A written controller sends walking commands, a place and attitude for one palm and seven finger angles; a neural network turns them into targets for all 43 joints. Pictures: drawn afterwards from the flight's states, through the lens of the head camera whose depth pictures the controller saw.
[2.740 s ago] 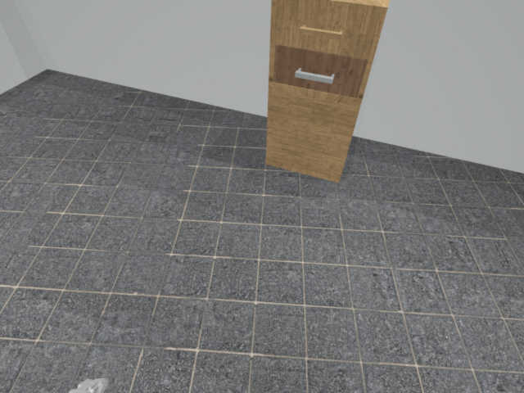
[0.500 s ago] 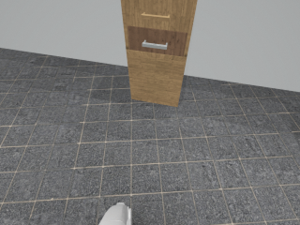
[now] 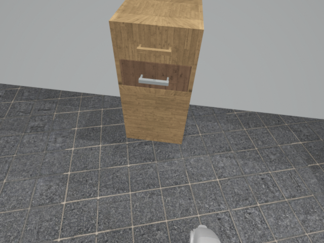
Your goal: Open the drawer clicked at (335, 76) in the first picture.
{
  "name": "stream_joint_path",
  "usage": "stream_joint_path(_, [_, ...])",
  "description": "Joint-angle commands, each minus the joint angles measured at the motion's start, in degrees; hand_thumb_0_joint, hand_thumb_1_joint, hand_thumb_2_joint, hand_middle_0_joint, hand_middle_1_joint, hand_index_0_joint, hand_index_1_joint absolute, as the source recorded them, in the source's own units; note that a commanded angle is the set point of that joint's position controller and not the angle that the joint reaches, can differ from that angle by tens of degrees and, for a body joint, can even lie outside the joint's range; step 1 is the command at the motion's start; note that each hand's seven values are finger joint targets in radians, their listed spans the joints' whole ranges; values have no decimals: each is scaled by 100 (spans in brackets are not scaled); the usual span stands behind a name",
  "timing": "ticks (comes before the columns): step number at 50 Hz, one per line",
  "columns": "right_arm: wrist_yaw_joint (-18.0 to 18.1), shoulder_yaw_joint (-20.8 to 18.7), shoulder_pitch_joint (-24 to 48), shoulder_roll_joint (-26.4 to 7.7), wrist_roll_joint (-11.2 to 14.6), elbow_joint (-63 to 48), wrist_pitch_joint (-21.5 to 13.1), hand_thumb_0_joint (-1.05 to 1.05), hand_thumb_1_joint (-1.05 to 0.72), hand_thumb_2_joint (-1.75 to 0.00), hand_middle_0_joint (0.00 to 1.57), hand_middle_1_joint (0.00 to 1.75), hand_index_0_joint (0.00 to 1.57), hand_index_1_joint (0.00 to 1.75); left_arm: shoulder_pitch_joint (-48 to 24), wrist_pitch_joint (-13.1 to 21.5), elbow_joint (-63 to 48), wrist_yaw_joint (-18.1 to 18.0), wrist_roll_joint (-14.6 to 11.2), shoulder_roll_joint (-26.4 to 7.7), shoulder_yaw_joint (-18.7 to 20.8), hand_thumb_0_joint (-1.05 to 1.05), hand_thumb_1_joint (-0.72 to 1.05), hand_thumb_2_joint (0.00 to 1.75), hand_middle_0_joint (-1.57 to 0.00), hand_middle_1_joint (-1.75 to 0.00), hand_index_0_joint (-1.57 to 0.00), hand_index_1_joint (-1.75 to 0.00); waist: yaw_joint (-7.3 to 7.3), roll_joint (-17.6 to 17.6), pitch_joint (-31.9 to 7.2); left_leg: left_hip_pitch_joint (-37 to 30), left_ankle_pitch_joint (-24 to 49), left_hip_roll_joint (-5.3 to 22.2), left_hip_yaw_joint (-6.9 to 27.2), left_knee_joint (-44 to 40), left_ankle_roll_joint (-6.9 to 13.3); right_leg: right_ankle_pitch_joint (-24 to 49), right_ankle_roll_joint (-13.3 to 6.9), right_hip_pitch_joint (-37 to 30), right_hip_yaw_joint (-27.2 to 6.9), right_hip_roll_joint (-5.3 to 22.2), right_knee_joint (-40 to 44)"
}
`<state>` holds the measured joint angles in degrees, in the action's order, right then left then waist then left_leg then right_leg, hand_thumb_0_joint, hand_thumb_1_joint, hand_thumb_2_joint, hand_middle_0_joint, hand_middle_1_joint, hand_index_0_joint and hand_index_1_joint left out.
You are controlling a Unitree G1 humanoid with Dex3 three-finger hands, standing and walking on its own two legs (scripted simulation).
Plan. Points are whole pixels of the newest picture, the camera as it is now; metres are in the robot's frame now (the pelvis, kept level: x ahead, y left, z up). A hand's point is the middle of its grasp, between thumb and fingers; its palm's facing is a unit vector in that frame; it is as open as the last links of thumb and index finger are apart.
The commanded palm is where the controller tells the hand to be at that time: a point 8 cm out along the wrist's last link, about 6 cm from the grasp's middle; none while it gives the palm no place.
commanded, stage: take the last steps up to it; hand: left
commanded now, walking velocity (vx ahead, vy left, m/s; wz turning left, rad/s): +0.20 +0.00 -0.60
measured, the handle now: (154, 79) +0.94 +0.09 -0.17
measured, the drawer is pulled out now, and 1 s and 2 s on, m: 0.00 0.00 0.00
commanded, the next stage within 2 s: come to a stop and stand still in 0.94 s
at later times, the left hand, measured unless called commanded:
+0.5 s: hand (123, 207) +0.26 +0.13 -0.17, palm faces -0.05 -0.98 -0.21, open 7.2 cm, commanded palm none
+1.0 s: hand (129, 161) +0.42 +0.14 -0.17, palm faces -0.07 -0.98 -0.20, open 7.3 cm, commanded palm none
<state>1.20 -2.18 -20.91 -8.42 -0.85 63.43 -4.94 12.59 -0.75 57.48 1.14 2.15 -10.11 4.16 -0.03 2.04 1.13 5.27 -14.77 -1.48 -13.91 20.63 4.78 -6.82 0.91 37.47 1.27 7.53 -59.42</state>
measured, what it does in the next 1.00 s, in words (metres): walks ahead: right foot, then left foot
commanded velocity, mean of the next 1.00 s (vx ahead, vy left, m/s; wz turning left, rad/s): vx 0.24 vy -0.02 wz -0.02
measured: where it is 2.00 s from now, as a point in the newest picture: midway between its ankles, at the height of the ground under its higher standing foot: (168, 226)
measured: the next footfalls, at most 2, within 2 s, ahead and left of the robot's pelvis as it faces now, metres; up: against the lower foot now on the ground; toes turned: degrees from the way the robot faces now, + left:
right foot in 0.24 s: +0.22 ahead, -0.15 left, +0.00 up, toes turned -13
left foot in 0.64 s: +0.35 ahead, +0.09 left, +0.00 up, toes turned +6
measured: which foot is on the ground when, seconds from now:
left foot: down 0.00-0.24, up 0.26-0.62, down 0.64-1.00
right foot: up 0.00-0.22, down 0.24-0.64, up 0.66-1.00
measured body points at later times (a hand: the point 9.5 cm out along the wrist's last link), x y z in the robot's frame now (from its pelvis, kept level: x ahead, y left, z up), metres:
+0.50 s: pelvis +0.19 -0.05 +0.00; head +0.20 -0.05 +0.45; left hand +0.26 +0.18 -0.15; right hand +0.20 -0.28 -0.16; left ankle +0.24 +0.09 -0.69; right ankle +0.18 -0.14 -0.74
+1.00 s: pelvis +0.36 -0.04 +0.00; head +0.38 -0.05 +0.45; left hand +0.43 +0.19 -0.15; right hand +0.28 -0.24 -0.16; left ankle +0.31 +0.09 -0.74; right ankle +0.43 -0.17 -0.72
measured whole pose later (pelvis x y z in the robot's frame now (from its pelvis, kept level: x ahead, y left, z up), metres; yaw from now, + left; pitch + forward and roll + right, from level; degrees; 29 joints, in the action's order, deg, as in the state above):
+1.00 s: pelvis +0.36 -0.04 +0.00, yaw -5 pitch -1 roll +1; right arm 1.0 -1.6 -22.6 -5.9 -1.6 64.9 -2.4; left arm 12.5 0.0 60.4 0.7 1.5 -10.2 3.4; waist -1.9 0.6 3.2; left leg 4.0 -17.5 3.2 -10.4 22.7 -1.1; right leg -15.3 0.6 25.8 5.9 6.0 -40.7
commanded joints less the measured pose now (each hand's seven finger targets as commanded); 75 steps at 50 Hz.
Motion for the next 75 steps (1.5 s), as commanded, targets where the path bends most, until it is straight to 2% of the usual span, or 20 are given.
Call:
stream_joint_path(1, [52,-149,-589,-692,-5,-144,-94,0,-90,-90,20,30,20,30,-523,59,-462,68,-25,-101,-2,0,90,90,-20,-30,-20,-30,-218,-485,614,-350,1878,1900,757,-981,316,15,35,299,273,2,1003])
stream_joint_path(6, [75,-116,-913,-679,-74,10,11,0,-90,-90,20,30,20,30,-852,138,-553,44,-45,-21,-54,0,90,90,-20,-30,-20,-30,-363,-785,577,-712,3575,1958,370,-308,279,-474,-197,-378,617,-343,2030])
stream_joint_path(10, [40,-124,-638,-826,3,-23,54,0,-90,-90,20,30,20,30,797,319,-21,-24,1,-378,20,0,90,90,-20,-30,-20,-30,413,-680,-509,-234,4369,1683,34,1910,-101,30,-483,-3029,861,-753,3113])
stream_joint_path(11, [-27,-92,-700,-592,73,-103,49,0,-90,-90,20,30,20,30,1449,417,197,-87,18,-900,145,0,90,90,-20,-30,-20,-30,646,242,-1140,1190,2519,1314,-123,3398,-362,916,-892,-4631,-388,398,3135])
stream_joint_path(12, [-17,-29,-778,-303,101,-250,17,0,-90,-90,20,30,20,30,1898,443,322,-137,-87,-1385,242,0,90,90,-20,-30,-20,-30,616,1168,-1714,2562,-1824,426,91,5175,-646,2638,-1722,-5685,-2545,1861,3416])
stream_joint_path(13, [30,-70,-352,-538,91,-352,74,0,-90,-90,20,30,20,30,1769,398,278,-212,-171,-1328,220,0,90,90,-20,-30,-20,-30,671,398,-1440,2777,-1883,576,941,5744,-489,2589,-1953,-5207,-2435,1927,3738])
stream_joint_path(19, [-86,-98,-334,-39,-71,-226,377,0,-90,-90,20,30,20,30,349,477,69,-273,-46,-399,-12,0,90,90,-20,-30,-20,-30,-191,128,267,2241,-515,1150,1107,4488,-628,282,-1034,-1998,-402,1016,4670])
stream_joint_path(27, [-244,-107,517,-198,-51,-605,276,0,-90,-90,20,30,20,30,613,439,234,-152,-58,-765,26,0,90,90,-20,-30,-20,-30,65,661,325,1727,-133,838,640,1946,-628,-1048,-945,-2304,-282,781,4672])
stream_joint_path(30, [-221,-141,61,-418,-57,-471,188,0,-90,-90,20,30,20,30,551,381,241,-139,-90,-778,47,0,90,90,-20,-30,-20,-30,-216,45,231,467,129,648,418,963,-614,-1385,-710,-1915,18,519,3941])
stream_joint_path(31, [-180,-200,-412,-702,-75,-324,157,0,-90,-90,20,30,20,30,605,359,211,-114,-109,-606,8,0,90,90,-20,-30,-20,-30,-406,-729,48,-260,-168,910,932,549,-494,-1361,-515,-1494,291,168,2973])
stream_joint_path(32, [-127,-331,-1022,-1264,-143,-199,123,0,-90,-90,20,30,20,30,589,355,72,-75,-154,-258,-46,0,90,90,-20,-30,-20,-30,-609,-2127,-92,-765,-656,2165,2748,-321,-12,-1972,-196,-611,878,-482,1305])
stream_joint_path(33, [-85,-355,-1341,-1526,-119,-174,182,0,-90,-90,20,30,20,30,269,371,-164,-68,-107,-290,-78,0,90,90,-20,-30,-20,-30,-686,-2326,38,-763,-875,2840,3760,-920,476,-2708,-200,19,575,-645,-2])
stream_joint_path(39, [42,-86,-124,-701,-49,-371,28,0,-90,-90,20,30,20,30,495,274,149,3,-63,-144,-58,0,90,90,-20,-30,-20,-30,-61,-811,251,210,1289,1960,1615,-895,247,-1029,-46,-430,111,-32,-395])
stream_joint_path(48, [26,-177,-301,-723,-69,-73,176,0,-90,-90,20,30,20,30,21,213,-24,-39,-88,-39,-87,0,90,90,-20,-30,-20,-30,-139,-1041,359,235,1401,1856,1140,-512,341,-864,-25,-1407,589,-258,2118])
stream_joint_path(51, [10,-158,-259,-628,-38,-11,230,0,-90,-90,20,30,20,30,718,301,232,-58,-57,-239,-18,0,90,90,-20,-30,-20,-30,215,-495,96,667,823,1450,852,509,-10,-167,-100,-2825,726,-468,3181])
stream_joint_path(53, [-52,-28,-515,-77,51,-145,222,0,-90,-90,20,30,20,30,1541,416,435,-183,-50,-1120,139,0,90,90,-20,-30,-20,-30,394,1710,-551,2244,-1625,432,278,2946,-476,1059,-813,-4362,-1716,1509,4004])
stream_joint_path(57, [79,-12,-275,-116,109,-4,489,0,-90,-90,20,30,20,30,299,301,140,-358,-110,-688,-46,0,90,90,-20,-30,-20,-30,24,695,-144,1550,-1627,761,1306,3608,-581,3636,-1170,-2714,-786,1433,3899])
stream_joint_path(72, [-26,-183,366,-445,25,-669,705,0,-90,-90,20,30,20,30,-309,-42,-319,-388,-49,-1022,136,0,90,90,-20,-30,-20,-30,-113,791,-580,734,-37,337,1054,1229,-719,1798,-840,-2539,-143,922,3427])
stream_joint_path(73, [-36,-180,243,-492,16,-627,651,0,-90,-90,20,30,20,30,-281,-70,-311,-370,-78,-917,96,0,90,90,-20,-30,-20,-30,-184,459,-562,201,626,442,1068,561,-681,962,-594,-2183,-34,698,3137])
stream_joint_path(75, [-7,-260,463,-1276,-78,-881,550,0,-90,-90,20,30,20,30,-14,-139,-428,-322,-157,-352,-40,0,90,90,-20,-30,-20,-30,-111,-1922,-319,552,2065,2240,3069,-579,28,-2156,39,-1340,494,-437,1741])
